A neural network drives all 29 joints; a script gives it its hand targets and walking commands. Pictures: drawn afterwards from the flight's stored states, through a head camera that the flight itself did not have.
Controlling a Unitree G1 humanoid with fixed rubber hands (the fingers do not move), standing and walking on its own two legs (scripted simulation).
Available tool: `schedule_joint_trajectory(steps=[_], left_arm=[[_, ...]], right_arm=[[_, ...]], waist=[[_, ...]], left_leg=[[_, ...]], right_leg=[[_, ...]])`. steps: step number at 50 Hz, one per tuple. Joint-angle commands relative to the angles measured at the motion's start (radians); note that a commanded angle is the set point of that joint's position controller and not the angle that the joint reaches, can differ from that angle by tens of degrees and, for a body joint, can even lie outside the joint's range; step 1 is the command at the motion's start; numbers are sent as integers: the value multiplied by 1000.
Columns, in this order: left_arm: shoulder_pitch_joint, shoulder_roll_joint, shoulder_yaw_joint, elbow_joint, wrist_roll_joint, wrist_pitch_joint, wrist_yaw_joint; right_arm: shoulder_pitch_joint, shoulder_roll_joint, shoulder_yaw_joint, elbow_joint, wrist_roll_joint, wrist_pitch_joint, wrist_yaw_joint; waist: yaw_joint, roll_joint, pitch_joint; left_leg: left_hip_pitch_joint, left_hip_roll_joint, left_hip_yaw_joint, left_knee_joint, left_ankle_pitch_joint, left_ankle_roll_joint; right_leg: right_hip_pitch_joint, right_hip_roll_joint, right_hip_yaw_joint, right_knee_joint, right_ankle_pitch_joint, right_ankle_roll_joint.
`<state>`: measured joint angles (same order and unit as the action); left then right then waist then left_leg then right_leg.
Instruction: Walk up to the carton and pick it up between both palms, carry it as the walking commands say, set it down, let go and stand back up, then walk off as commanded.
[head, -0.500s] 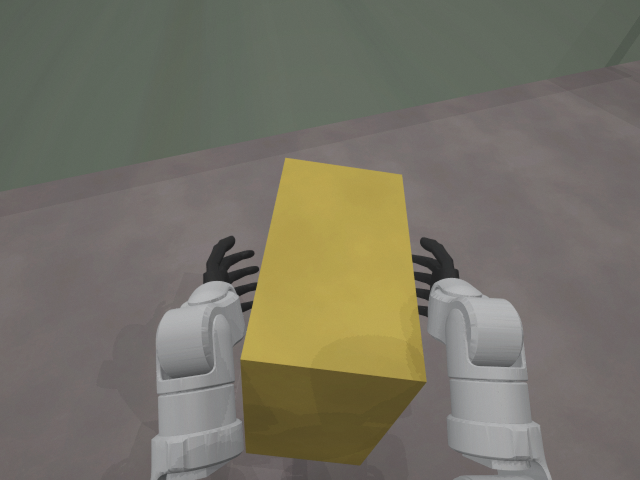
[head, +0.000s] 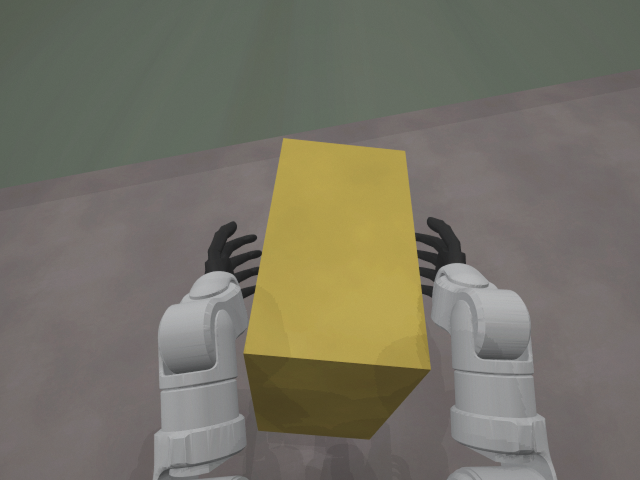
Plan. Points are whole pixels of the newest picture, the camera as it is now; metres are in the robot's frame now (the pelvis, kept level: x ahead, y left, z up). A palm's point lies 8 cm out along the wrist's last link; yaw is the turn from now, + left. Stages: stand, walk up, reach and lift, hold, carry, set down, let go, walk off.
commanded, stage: carry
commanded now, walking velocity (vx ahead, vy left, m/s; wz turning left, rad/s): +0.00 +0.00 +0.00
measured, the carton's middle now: (328, 296) +0.36 +0.00 +0.02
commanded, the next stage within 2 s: none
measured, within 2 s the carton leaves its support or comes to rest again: neither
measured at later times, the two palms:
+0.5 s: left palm (206, 333) +0.25 +0.13 +0.13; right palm (457, 318) +0.26 -0.13 +0.12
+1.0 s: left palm (265, 411) +0.18 +0.07 +0.11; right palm (536, 378) +0.19 -0.19 +0.10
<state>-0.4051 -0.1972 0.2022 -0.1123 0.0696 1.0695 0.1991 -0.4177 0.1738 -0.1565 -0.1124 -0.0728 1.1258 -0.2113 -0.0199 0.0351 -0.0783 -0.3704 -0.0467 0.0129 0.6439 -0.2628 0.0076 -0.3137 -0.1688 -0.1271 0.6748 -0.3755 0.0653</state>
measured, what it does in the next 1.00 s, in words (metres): walks backwards: right foot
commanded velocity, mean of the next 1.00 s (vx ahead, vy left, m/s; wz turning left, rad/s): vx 0.00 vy -0.19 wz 0.00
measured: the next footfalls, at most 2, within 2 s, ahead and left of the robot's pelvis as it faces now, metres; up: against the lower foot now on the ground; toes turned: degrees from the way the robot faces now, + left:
right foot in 0.52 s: +0.03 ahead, -0.09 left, +0.00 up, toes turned -4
left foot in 1.04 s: -0.10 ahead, +0.01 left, +0.00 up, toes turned +10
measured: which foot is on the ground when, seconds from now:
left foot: down 0.00-0.56, up 0.58-1.00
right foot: up 0.00-0.50, down 0.52-1.00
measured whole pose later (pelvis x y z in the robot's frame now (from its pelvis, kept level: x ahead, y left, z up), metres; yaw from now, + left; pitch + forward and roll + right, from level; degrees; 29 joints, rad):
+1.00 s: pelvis -0.11 -0.08 +0.00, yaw +5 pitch +0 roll +1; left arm -0.34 -0.17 0.15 -0.18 0.05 1.17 0.21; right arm -0.34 0.17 -0.11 -0.19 -0.07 1.21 -0.21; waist -0.01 -0.02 -0.05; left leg -0.34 -0.02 0.12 0.81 -0.43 0.02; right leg -0.42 0.05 -0.20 0.56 -0.18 -0.14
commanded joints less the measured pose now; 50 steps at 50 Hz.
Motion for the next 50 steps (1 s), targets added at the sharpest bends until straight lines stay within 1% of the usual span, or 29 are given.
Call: schedule_joint_trajectory(steps=[1,2,3,5,6,8,10,13,16,19,20,21,23,24,25,26,28,30,33,36,39,42,43,45,46,47,48,49,50], left_arm=[[-460,-828,-607,-77,-258,32,-75],[-528,-825,-619,-70,-256,27,-70],[-583,-826,-628,-63,-256,18,-67],[-556,-873,-671,-110,-278,11,-70],[-336,-924,-698,-150,-287,22,-80],[-346,-965,-752,-221,-317,19,-90],[-396,-953,-772,-288,-331,18,-97],[-338,-930,-739,-237,-314,42,-104],[-271,-909,-701,-192,-289,69,-106],[-268,-894,-688,-211,-287,82,-106],[-285,-889,-690,-231,-294,82,-111],[-266,-887,-671,-203,-281,87,-113],[-240,-877,-637,-177,-273,99,-118],[-272,-880,-623,-187,-276,93,-122],[-299,-869,-607,-187,-276,90,-125],[-314,-878,-613,-202,-286,93,-131],[-289,-893,-605,-204,-289,92,-132],[-299,-894,-604,-197,-281,96,-130],[-250,-880,-583,-179,-272,101,-133],[-254,-869,-560,-166,-265,99,-128],[-262,-866,-551,-168,-269,94,-127],[-282,-871,-561,-188,-270,91,-121],[-265,-879,-564,-169,-264,95,-117],[-273,-878,-585,-183,-269,96,-112],[-279,-887,-596,-190,-270,93,-110],[-282,-887,-609,-193,-270,93,-107],[-313,-891,-622,-207,-272,90,-105],[-326,-910,-643,-226,-274,86,-105],[-337,-915,-657,-219,-276,90,-98]], right_arm=[[-472,832,520,-54,245,-28,86],[-528,817,511,-54,236,-36,85],[-571,805,509,-55,233,-47,86],[-493,838,500,-84,228,-58,97],[-255,877,503,-121,216,-49,106],[-204,914,504,-149,221,-52,124],[-222,922,519,-179,233,-51,136],[-253,901,545,-213,238,-37,133],[-246,882,563,-218,238,-11,129],[-239,892,569,-201,241,13,131],[-251,895,577,-223,246,13,131],[-270,900,591,-212,250,22,131],[-266,889,587,-198,242,35,125],[-320,906,604,-225,257,29,126],[-366,909,612,-255,261,28,124],[-371,907,610,-254,261,29,121],[-375,908,609,-233,267,30,118],[-371,931,614,-203,275,33,113],[-372,915,618,-198,272,34,109],[-402,907,616,-199,277,40,105],[-406,903,611,-198,275,42,97],[-418,901,600,-199,282,40,103],[-405,899,593,-192,279,41,99],[-363,888,564,-158,266,43,103],[-363,899,566,-165,271,40,106],[-331,889,554,-152,262,39,109],[-324,906,552,-151,268,33,114],[-326,895,543,-172,262,23,117],[-337,888,523,-133,251,22,120]], waist=[[-3,131,-320],[-6,154,-343],[-3,160,-350],[-5,167,-388],[-6,135,-416],[-6,146,-416],[-7,103,-396],[-4,83,-354],[-3,99,-351],[-1,127,-360],[-1,134,-368],[8,99,-348],[17,32,-328],[18,-91,-336],[20,-273,-294],[22,-313,-231],[7,-225,-235],[5,-173,-231],[5,-172,-223],[2,-206,-204],[5,-253,-223],[10,-231,-250],[10,-200,-263],[13,-203,-265],[14,-184,-274],[5,-175,-273],[-17,-118,-282],[-26,86,-287],[-6,370,-251]], left_leg=[[374,321,-336,-216,994,66],[386,305,-332,-234,925,83],[411,273,-303,-232,908,73],[487,276,-279,-232,895,46],[525,285,-266,-217,911,47],[547,295,-308,-247,875,18],[525,313,-340,-275,831,13],[463,316,-337,-298,772,42],[421,322,-356,-320,609,37],[392,313,-331,-299,556,50],[355,317,-332,-294,472,58],[289,317,-313,-274,397,67],[166,247,-240,-199,217,50],[72,176,-162,-103,129,41],[-72,87,-69,7,-111,12],[-185,31,9,172,-272,-8],[-197,36,53,354,-324,-26],[-194,67,80,394,-279,-20],[-228,75,107,407,-229,-29],[-177,81,116,384,-212,-30],[-146,75,126,306,-217,-23],[-73,72,122,207,-190,-2],[-49,80,116,179,-184,7],[-2,87,111,108,-182,19],[28,108,82,65,-175,30],[82,136,65,-6,-158,43],[184,186,-10,-215,-87,72],[276,376,-308,-399,-198,142],[251,626,-668,-409,-38,217]], right_leg=[[-256,120,80,340,-261,25],[-252,137,73,333,-216,20],[-256,143,79,324,-188,14],[-266,152,91,293,-128,12],[-259,146,104,267,-102,10],[-258,151,117,249,-84,7],[-244,153,119,220,-68,6],[-188,158,108,133,-53,0],[-130,163,104,58,-62,-20],[-80,159,100,-20,-37,-38],[-41,150,104,-60,-46,-49],[11,139,106,-135,-17,-63],[150,119,96,-283,28,-92],[236,52,180,-327,79,-115],[277,-63,290,-342,241,-164],[260,-131,312,-361,391,-199],[228,-133,228,-292,599,-192],[182,-108,165,-297,399,-186],[168,-78,174,-328,253,-165],[88,-59,174,-374,83,-156],[100,-56,187,-381,58,-152],[64,-52,194,-392,25,-150],[61,-56,200,-388,30,-143],[31,-51,200,-396,-16,-130],[22,-48,202,-378,14,-128],[-26,-53,197,-354,65,-94],[-100,-12,156,-278,105,-30],[-231,79,60,-49,114,57],[-389,121,76,320,-183,22]])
